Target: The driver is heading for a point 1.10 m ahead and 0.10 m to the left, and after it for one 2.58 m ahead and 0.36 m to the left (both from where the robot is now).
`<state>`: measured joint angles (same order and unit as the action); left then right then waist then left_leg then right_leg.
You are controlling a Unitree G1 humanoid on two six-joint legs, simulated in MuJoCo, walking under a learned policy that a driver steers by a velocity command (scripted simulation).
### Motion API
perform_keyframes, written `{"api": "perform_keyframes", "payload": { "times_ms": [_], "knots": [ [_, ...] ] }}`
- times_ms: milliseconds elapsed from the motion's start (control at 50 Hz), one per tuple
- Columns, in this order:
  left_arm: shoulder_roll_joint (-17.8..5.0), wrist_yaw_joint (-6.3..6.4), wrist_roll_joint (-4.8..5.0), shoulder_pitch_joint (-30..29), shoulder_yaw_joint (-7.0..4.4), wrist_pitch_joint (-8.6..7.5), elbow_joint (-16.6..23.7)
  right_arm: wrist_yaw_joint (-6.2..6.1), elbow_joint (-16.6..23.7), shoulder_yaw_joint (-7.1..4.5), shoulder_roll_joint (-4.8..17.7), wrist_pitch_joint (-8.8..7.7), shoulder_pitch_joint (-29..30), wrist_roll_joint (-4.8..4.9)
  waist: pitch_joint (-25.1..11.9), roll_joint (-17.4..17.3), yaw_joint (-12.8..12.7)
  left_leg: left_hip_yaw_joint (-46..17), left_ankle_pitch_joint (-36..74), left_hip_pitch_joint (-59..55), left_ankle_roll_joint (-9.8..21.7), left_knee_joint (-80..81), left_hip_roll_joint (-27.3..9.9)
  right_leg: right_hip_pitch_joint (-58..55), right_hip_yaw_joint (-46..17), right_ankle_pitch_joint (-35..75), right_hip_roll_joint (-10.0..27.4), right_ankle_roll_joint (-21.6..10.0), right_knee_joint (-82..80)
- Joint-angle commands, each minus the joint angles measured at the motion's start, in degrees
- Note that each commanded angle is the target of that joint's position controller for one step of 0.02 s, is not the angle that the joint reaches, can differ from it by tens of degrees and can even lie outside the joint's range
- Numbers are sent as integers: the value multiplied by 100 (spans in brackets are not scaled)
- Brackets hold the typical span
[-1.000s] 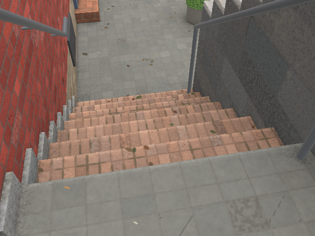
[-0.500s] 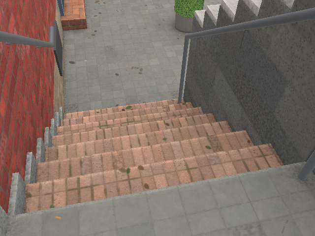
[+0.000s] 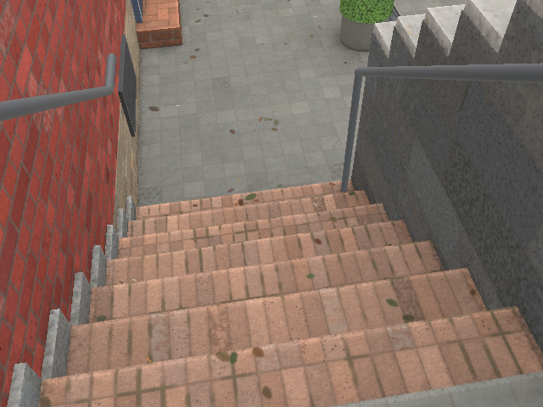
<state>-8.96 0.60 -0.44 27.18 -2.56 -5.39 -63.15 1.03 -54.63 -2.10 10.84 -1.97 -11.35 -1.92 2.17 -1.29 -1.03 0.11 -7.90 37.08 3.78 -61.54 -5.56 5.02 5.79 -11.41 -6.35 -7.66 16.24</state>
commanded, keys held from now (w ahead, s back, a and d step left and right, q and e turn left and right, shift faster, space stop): w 1.00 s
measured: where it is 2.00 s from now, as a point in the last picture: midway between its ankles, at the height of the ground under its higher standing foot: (311, 293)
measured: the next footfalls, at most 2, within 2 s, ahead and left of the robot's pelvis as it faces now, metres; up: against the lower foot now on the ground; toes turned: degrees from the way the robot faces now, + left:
left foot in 0.28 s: +0.30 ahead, +0.07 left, +0.00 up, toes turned +2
right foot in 1.08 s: +0.67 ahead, -0.19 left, -0.18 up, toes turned -4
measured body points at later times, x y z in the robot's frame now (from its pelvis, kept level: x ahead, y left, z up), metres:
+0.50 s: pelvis +0.26 +0.03 +0.00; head +0.27 +0.04 +0.45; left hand +0.32 +0.29 -0.15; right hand +0.24 -0.22 -0.14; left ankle +0.26 +0.07 -0.74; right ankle +0.27 -0.13 -0.67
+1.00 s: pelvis +0.48 -0.05 -0.08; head +0.50 -0.06 +0.37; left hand +0.69 +0.19 -0.17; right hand +0.34 -0.28 -0.21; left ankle +0.26 +0.07 -0.74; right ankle +0.68 -0.19 -0.78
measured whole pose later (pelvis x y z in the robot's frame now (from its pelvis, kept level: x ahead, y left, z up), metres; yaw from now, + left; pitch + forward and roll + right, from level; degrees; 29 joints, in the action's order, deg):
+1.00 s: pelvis +0.48 -0.05 -0.08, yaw +0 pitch -1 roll +2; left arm -14.4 -3.0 -0.5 1.8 -3.7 -1.7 -48.4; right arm -2.8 -60.1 -1.7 12.2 -6.3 -34.4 -0.8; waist 2.0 1.4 6.5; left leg 2.2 -44.1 -2.5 0.6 -42.5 2.0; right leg 34.1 -1.2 28.5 4.9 -2.7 31.7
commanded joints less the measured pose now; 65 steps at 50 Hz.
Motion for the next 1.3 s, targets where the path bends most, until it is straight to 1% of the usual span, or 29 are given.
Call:
{"api": "perform_keyframes", "payload": {
  "times_ms": [20,160,240,280,300,320,340,380,420,460,520,660,800,880,920,960,1000,1040,1060,1080,1100,1120,1140,1160,1180,1200,1240,1280,1300],
  "knots": [
    [-442,28,34,459,9,-52,180,54,302,-33,179,43,245,-4,381,397,37,243,679,442,-54,711,5,9,-1069,2269,1515,-147,-751],
    [-556,157,-20,841,154,35,140,107,691,54,133,17,1451,130,507,637,-214,639,996,-206,124,2608,555,-684,-748,3975,1493,57,-409],
    [-813,216,-86,408,102,56,192,-66,311,-49,428,-59,26,137,-125,815,429,580,-106,-1979,366,2555,1042,-788,-547,6421,1592,123,1173],
    [-911,207,88,-29,69,48,334,-174,-113,-239,829,-148,-1653,2,-855,361,1266,-278,482,-3794,736,3730,277,18,-421,4367,1276,127,3804],
    [-245,201,-15,465,178,53,396,-128,-101,-271,1172,-192,-1745,-33,-1442,-776,726,-2051,1579,-4877,975,3484,-1320,1160,-265,-1266,599,120,5495],
    [-457,142,97,1113,51,92,285,-77,-131,-308,1175,-107,-1694,138,-1610,-927,507,-3740,900,-5553,1822,3925,-1729,2742,-903,-1994,59,210,6646],
    [-809,124,19,527,-17,93,405,-51,-50,-291,934,-67,-1205,239,-731,-247,488,-3153,-219,-4735,1685,4447,-1545,3306,-1030,-1391,455,185,6568],
    [-843,77,41,-332,-108,94,684,-35,115,-125,447,-148,-420,125,240,111,138,-1986,784,-3202,1306,4927,-1025,2833,-1015,-740,758,268,5704],
    [-497,75,-21,-312,-73,306,666,-88,-29,-30,233,-310,-744,112,187,-2,-67,-1177,1840,-2690,960,4965,-663,2095,-991,-693,892,442,4866],
    [-436,71,-23,-488,-86,462,745,-79,-150,-35,447,-447,-1107,152,134,-137,-150,-840,2408,-2696,811,4968,-472,2038,-854,-500,842,521,4380],
    [-571,3,-71,-1233,-100,593,989,-121,-207,-15,651,-424,-1469,242,179,-256,-36,-580,3097,-2891,544,5013,-357,2435,-621,162,870,538,3698],
    [-882,-110,-96,-1589,-172,751,976,-152,-245,-9,732,-226,-2281,53,89,-226,154,-809,1924,-3692,807,4571,-608,3492,-684,1115,1006,403,4261],
    [-825,-95,-230,-2310,-152,598,1156,-262,-275,-73,842,-244,-2624,47,539,-292,415,-801,2666,-3924,1041,3697,-804,3812,-376,628,916,401,4014],
    [-999,-44,-83,-3884,-233,293,1838,-464,-594,-177,885,-365,-3533,-52,1006,-302,1173,-1699,992,-6001,1077,3149,-1091,6706,-1312,750,1185,571,3102],
    [-934,-195,-36,-3661,-176,192,1990,-470,-327,-88,629,-451,-2606,-38,1004,209,734,-889,264,-3971,724,3006,-503,4771,-889,2866,1267,604,1523],
    [-315,-472,15,-2852,-33,247,1779,-368,-257,25,436,-549,-1894,194,486,147,538,-274,-1193,-985,429,3070,-37,918,-300,5242,924,473,1541],
    [-554,-460,34,-2335,-40,409,1636,-395,-223,-26,656,-554,-1753,145,585,31,450,-200,-1222,-1116,392,2373,-19,660,-358,4909,907,511,1335],
    [-1008,-175,-82,-278,-201,464,893,-407,-179,-67,894,-460,-1382,10,-410,-158,-388,-37,796,-2170,226,-121,66,-260,-260,4923,848,352,1258],
    [-1173,-58,-202,851,-265,424,590,-421,-262,-127,1035,-359,-1338,103,-749,-64,-1021,54,1679,-2018,150,-1915,102,-1287,-159,5008,907,342,678],
    [-1444,-9,-341,1070,-375,342,591,-458,-380,-222,1058,-198,-1381,190,-423,1253,-1480,338,-1385,-1483,5,-5015,1054,-1430,-378,4817,1314,-21,-817],
    [-1687,-84,-373,893,-274,253,622,-439,-333,-164,508,-194,-2291,356,-756,1689,-502,-460,-4785,724,27,-6308,1467,-3089,-717,7864,2149,167,2080],
    [-1728,-217,-161,971,-280,217,519,-491,-143,-79,381,-265,-2939,419,-1592,1533,-89,-878,-4305,1550,18,-5881,1075,-3817,-1827,9129,3082,-256,2709],
    [-1412,-272,-32,934,-226,252,534,-539,-282,-78,446,-236,-2747,286,-1246,682,-156,-704,-3511,1603,-40,-5236,785,-2735,-1997,7309,3128,-309,1988],
    [-1271,-270,-6,515,-163,228,649,-511,-281,-104,503,-146,-2344,97,-629,511,3,-592,-2695,1554,-68,-4585,607,-1429,-1872,4634,2835,-434,1468],
    [-1493,-212,42,50,-238,222,798,-421,-223,-90,469,15,-2306,-121,-756,944,249,-480,-2474,1225,-26,-4756,396,-316,-2664,1852,3163,-1045,924],
    [-1230,-173,-14,-50,-112,99,755,-381,-39,-130,550,96,-1713,-272,-113,1006,202,-1120,-1355,1294,-98,-3217,202,798,-3026,1253,3196,-1135,874],
    [-909,-112,-48,-218,53,25,688,-213,81,-186,553,197,-989,-129,765,261,470,-1045,-128,720,-415,-1387,220,2684,-2380,972,2588,-835,851],
    [-1422,-12,-131,39,-72,-1,602,-144,-272,-140,264,325,-1530,-216,41,609,592,-507,865,-127,-350,-1652,416,2743,-2142,1808,2388,-832,1043],
    [-1415,-26,-56,65,-66,-17,604,-151,-165,-125,248,355,-1373,-121,48,652,606,-574,932,17,-293,-1741,454,2670,-2083,1824,2414,-788,1079]
  ]
}}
